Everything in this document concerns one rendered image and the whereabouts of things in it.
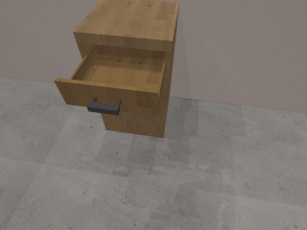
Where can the drawer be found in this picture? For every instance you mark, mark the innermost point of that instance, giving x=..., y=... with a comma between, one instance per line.
x=111, y=73

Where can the cabinet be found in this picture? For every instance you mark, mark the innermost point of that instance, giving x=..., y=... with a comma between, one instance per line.
x=136, y=24

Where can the handle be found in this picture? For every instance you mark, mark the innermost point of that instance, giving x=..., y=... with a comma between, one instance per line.
x=104, y=108

